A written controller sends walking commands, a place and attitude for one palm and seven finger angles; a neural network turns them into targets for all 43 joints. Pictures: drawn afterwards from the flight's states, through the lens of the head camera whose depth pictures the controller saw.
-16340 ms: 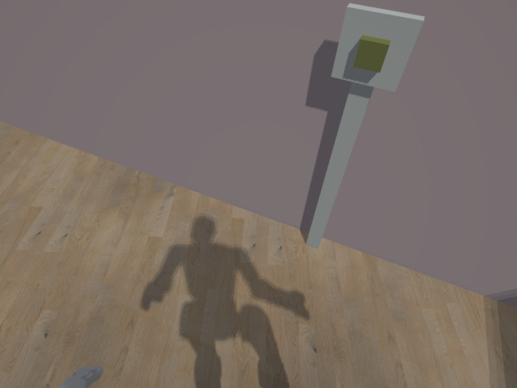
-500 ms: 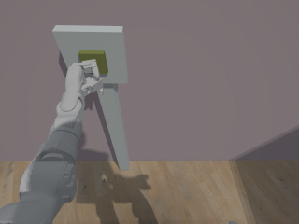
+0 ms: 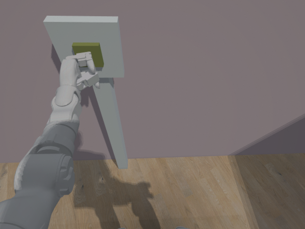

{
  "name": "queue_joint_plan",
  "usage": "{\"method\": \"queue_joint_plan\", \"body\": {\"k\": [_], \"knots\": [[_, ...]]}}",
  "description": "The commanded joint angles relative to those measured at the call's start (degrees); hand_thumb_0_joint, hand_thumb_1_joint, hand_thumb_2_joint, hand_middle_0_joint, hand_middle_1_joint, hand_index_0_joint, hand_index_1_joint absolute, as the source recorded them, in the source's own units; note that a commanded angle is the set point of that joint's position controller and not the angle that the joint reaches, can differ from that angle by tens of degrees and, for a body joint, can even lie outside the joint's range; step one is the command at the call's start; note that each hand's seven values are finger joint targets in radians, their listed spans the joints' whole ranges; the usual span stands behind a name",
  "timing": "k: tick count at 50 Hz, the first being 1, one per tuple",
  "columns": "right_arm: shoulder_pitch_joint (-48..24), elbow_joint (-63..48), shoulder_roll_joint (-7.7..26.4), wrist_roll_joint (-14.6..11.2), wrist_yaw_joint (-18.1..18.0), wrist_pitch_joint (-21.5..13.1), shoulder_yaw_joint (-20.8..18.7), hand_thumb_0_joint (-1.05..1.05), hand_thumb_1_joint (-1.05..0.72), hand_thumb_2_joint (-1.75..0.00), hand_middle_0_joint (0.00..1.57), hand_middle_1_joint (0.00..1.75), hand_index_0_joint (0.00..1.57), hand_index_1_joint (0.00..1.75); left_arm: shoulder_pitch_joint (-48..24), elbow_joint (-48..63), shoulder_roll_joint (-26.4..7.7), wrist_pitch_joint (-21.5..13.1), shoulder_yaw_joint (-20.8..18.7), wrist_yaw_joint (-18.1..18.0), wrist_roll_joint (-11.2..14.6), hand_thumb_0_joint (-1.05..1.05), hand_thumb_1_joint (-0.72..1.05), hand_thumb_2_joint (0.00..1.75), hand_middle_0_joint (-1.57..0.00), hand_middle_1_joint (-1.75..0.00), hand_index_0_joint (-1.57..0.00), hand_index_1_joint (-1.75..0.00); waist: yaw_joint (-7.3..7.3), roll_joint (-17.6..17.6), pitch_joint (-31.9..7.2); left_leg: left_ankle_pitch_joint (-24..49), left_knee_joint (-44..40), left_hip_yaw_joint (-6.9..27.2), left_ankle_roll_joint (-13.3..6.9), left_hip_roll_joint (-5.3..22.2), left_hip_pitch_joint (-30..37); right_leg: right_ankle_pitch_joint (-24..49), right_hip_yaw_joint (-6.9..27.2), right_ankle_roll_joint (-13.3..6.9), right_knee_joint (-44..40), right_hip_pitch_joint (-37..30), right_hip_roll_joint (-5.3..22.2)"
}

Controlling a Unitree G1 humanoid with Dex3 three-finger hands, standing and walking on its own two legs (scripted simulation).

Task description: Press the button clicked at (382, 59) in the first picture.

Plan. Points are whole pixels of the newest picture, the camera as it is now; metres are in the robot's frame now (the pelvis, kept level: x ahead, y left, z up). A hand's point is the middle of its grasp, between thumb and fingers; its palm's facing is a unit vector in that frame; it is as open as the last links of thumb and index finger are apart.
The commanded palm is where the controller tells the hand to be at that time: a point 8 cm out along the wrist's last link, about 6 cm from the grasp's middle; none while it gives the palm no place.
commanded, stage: pull the fist back off the button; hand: left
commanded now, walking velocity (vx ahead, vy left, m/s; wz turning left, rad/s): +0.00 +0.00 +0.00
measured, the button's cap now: (89, 53) +0.53 +0.16 +0.17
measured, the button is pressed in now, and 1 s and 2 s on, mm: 12 0 0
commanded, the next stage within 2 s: draw the hand back to the body in 0.90 s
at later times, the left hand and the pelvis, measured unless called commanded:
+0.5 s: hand (98, 84) +0.44 +0.13 +0.14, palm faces +0.01 -1.00 +0.01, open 3.0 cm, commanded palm +0.41 +0.18 +0.14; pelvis +0.03 +0.00 +0.01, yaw -2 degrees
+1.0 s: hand (96, 105) +0.37 +0.13 +0.14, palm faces +0.03 -1.00 -0.02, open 3.1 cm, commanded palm +0.35 +0.18 +0.14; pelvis +0.05 -0.01 +0.01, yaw +0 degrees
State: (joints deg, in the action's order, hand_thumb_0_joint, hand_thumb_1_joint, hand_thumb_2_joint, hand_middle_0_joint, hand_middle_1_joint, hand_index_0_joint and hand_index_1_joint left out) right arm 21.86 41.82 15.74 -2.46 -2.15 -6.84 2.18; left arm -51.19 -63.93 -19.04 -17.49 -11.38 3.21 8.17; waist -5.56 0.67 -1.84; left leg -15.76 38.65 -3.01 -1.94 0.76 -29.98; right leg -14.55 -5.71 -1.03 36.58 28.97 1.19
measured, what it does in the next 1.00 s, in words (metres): shifts its weight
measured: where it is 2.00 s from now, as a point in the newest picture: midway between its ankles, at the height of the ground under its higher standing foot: outside the picture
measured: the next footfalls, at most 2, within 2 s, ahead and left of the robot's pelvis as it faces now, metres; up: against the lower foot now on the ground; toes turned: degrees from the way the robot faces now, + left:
none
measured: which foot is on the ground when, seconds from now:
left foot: down 0.00-1.00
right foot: down 0.00-1.00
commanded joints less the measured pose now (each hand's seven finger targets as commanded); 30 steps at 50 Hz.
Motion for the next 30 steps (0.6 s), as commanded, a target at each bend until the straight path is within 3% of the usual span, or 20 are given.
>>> {"method": "queue_joint_plan", "body": {"k": [1, 3, 4, 5, 7, 8, 11, 12, 13, 14, 16, 18, 20, 22, 24, 27, 28, 30], "knots": [[2.08, -5.86, 8.80, 0.22, -0.11, -2.43, -3.34, 0.00, -0.90, -0.90, 0.20, 0.30, 0.20, 0.30, -33.77, 13.30, -6.53, -2.47, 0.76, -0.39, 0.04, 0.00, 0.90, 0.90, -1.30, -1.50, -1.30, -1.50, -3.44, 1.87, -16.07, -9.65, -8.11, 6.17, 0.54, -0.03, 10.99, -4.88, 4.26, 0.11, -6.36, -0.07, -1.91], [1.90, -6.14, 8.75, 0.33, 0.05, -2.52, -3.47, 0.00, -0.90, -0.90, 0.20, 0.30, 0.20, 0.30, -33.33, 14.35, -5.85, -2.55, 0.70, -0.41, 0.28, 0.00, 0.90, 0.90, -1.30, -1.50, -1.30, -1.50, -3.23, 0.56, -16.43, -9.03, -7.96, 6.22, 0.43, -0.14, 11.39, -4.35, 4.06, 0.08, -6.28, -0.65, -1.97], [1.91, -6.45, 8.68, 0.35, 0.17, -2.55, -3.50, 0.00, -0.90, -0.90, 0.20, 0.30, 0.20, 0.30, -31.65, 14.25, -6.05, -2.40, 0.02, -0.47, 0.38, 0.00, 0.90, 0.90, -1.30, -1.50, -1.30, -1.50, -2.37, 0.31, -17.18, -8.44, -8.01, 6.08, 0.49, -0.13, 11.27, -4.26, 4.08, 0.07, -6.19, -1.33, -1.97], [1.55, -6.68, 8.60, 0.22, 0.19, -2.56, -3.56, 0.00, -0.90, -0.90, 0.20, 0.30, 0.20, 0.30, -32.17, 16.46, -5.23, -2.61, 1.08, -0.41, 0.36, 0.00, 0.90, 0.90, -1.30, -1.50, -1.30, -1.50, -2.64, 1.06, -17.86, -7.42, -7.89, 6.07, 0.50, -0.04, 12.43, -3.49, 4.00, 0.05, -6.05, -1.20, -2.00], [1.09, -6.99, 8.37, 0.20, 0.26, -2.56, -3.55, 0.00, -0.90, -0.90, 0.20, 0.30, 0.20, 0.30, -29.39, 15.61, -4.01, -2.10, 1.19, -0.26, 0.56, 0.00, 0.90, 0.90, -1.30, -1.50, -1.30, -1.50, -1.98, 0.18, -16.30, -7.70, -7.98, 5.77, 0.53, -0.02, 11.98, -3.60, 3.85, 0.04, -6.12, -1.02, -2.09], [1.19, -7.04, 8.52, 0.30, 0.23, -2.42, -3.50, 0.00, -0.90, -0.90, 0.20, 0.30, 0.20, 0.30, -28.72, 15.93, -4.69, -2.13, 0.49, -0.36, 0.73, 0.00, 0.90, 0.90, -1.30, -1.50, -1.30, -1.50, -1.97, -1.94, -16.07, -7.56, -8.01, 5.92, 0.35, -0.05, 11.23, -3.53, 3.83, 0.07, -6.24, -1.90, -2.11], [0.11, -7.98, 8.21, 0.06, 0.34, -2.27, -3.75, 0.00, -0.90, -0.90, 0.20, 0.30, 0.20, 0.30, -25.54, 19.70, -5.37, -2.34, -0.44, -0.29, 0.62, 0.00, 0.90, 0.90, -1.30, -1.50, -1.30, -1.50, -0.22, -0.99, -17.73, -3.88, -8.01, 5.45, 0.43, -0.02, 12.84, -1.30, 3.71, -0.23, -5.91, -3.91, -2.18], [-0.54, -8.60, 7.73, -0.01, 0.50, -2.32, -3.65, 0.00, -0.90, -0.90, 0.20, 0.30, 0.20, 0.30, -23.82, 21.36, -3.22, -2.26, 0.92, 0.00, 0.78, 0.00, 0.90, 0.90, -1.30, -1.50, -1.30, -1.50, 0.20, 0.62, -18.53, -2.10, -7.84, 4.94, 0.47, -0.07, 13.91, 0.02, 3.79, -0.29, -5.87, -4.46, -2.21], [-0.72, -8.91, 7.80, 0.01, 0.57, -2.20, -3.81, 0.00, -0.90, -0.90, 0.20, 0.30, 0.20, 0.30, -21.63, 22.97, -4.22, -2.32, -0.02, -0.05, 0.66, 0.00, 0.90, 0.90, -1.30, -1.50, -1.30, -1.50, 0.85, 0.28, -19.57, -0.34, -7.70, 5.26, 0.53, 0.06, 14.83, 1.24, 3.57, -0.51, -5.60, -5.39, -2.31], [-1.40, -9.46, 7.50, -0.21, 0.67, -2.15, -3.67, 0.00, -0.90, -0.90, 0.20, 0.30, 0.20, 0.30, -18.45, 23.83, -2.86, -1.85, 0.58, 0.19, 0.96, 0.00, 0.90, 0.90, -1.30, -1.50, -1.30, -1.50, 1.49, 0.57, -19.33, 1.00, -7.82, 4.97, 0.57, 0.16, 15.25, 2.26, 3.55, -0.55, -5.61, -5.72, -2.38], [-2.39, -10.04, 7.37, -0.40, 0.60, -1.81, -3.60, 0.00, -0.90, -0.90, 0.20, 0.30, 0.20, 0.30, -16.96, 25.96, -3.38, -0.94, 0.20, 0.25, 1.31, 0.00, 0.90, 0.90, -1.30, -1.50, -1.30, -1.50, 1.50, -1.26, -16.88, 0.44, -8.24, 4.43, 0.34, 0.21, 14.04, 2.08, 3.63, -0.34, -6.37, -6.54, -2.45], [-3.36, -10.97, 7.44, -0.48, 0.47, -1.52, -3.64, 0.00, -0.90, -0.90, 0.20, 0.30, 0.20, 0.30, -12.06, 28.82, -5.44, -0.09, -1.70, 0.14, 1.41, 0.00, 0.90, 0.90, -1.30, -1.50, -1.30, -1.50, 2.96, -2.88, -17.09, 1.55, -8.48, 3.95, 0.08, 0.12, 13.28, 2.80, 3.93, -0.40, -6.83, -9.46, -2.35], [-5.05, -12.05, 6.72, -0.75, 0.48, -1.45, -3.48, 0.00, -0.90, -0.90, 0.20, 0.30, 0.20, 0.30, -8.52, 33.40, -4.17, 0.72, -1.22, 0.20, 1.60, 0.00, 0.90, 0.90, -1.30, -1.50, -1.30, -1.50, 4.09, -0.25, -17.11, 4.31, -8.79, 3.40, 0.18, 0.12, 14.78, 5.72, 3.94, -0.65, -6.74, -10.80, -2.21], [-6.09, -12.71, 6.23, -0.76, 0.57, -1.49, -3.37, 0.00, -0.90, -0.90, 0.20, 0.30, 0.20, 0.30, -7.13, 38.56, -2.36, 1.35, 0.33, 0.20, 1.72, 0.00, 0.90, 0.90, -1.30, -1.50, -1.30, -1.50, 4.20, 1.55, -17.31, 6.40, -9.04, 3.46, 0.42, 0.27, 16.69, 7.42, 3.57, -0.76, -6.63, -11.09, -2.25], [-6.91, -13.50, 6.14, -0.72, 0.54, -1.31, -3.45, 0.00, -0.90, -0.90, 0.20, 0.30, 0.20, 0.30, -1.21, 41.29, -2.94, 2.50, -0.85, 0.05, 1.93, 0.00, 0.90, 0.90, -1.30, -1.50, -1.30, -1.50, 5.16, -0.66, -17.36, 8.99, -9.08, 3.05, 0.25, 0.32, 16.68, 10.23, 3.68, -0.70, -6.67, -13.41, -2.22], [-8.64, -14.29, 5.57, -0.92, 0.39, -1.13, -3.39, 0.00, -0.90, -0.90, 0.20, 0.30, 0.20, 0.30, 3.08, 46.31, -0.21, 4.94, 0.83, 0.05, 2.44, 0.00, 0.90, 0.90, -1.30, -1.50, -1.30, -1.50, 5.16, -1.66, -16.35, 11.02, -9.36, 2.26, 0.17, 0.28, 17.57, 13.05, 3.57, -0.37, -7.21, -14.66, -2.08], [-8.84, -14.39, 5.76, -0.82, 0.34, -1.04, -3.31, 0.00, -0.90, -0.90, 0.20, 0.30, 0.20, 0.30, 3.86, 47.79, -1.10, 5.61, 0.38, -0.04, 2.45, 0.00, 0.90, 0.90, -1.30, -1.50, -1.30, -1.50, 5.19, -2.23, -16.05, 11.12, -9.42, 2.36, 0.10, 0.26, 17.53, 13.05, 3.69, -0.36, -7.52, -15.22, -2.02], [-9.88, -14.99, 5.32, -0.95, 0.23, -0.73, -3.28, 0.00, -0.90, -0.90, 0.20, 0.30, 0.20, 0.30, 8.14, 51.57, -0.55, 7.32, 0.51, -0.09, 2.31, 0.00, 0.90, 0.90, -1.30, -1.50, -1.30, -1.50, 6.07, -0.68, -16.30, 14.22, -9.66, 1.94, 0.23, 0.18, 18.64, 16.32, 3.66, -0.46, -7.27, -16.71, -1.81]]}}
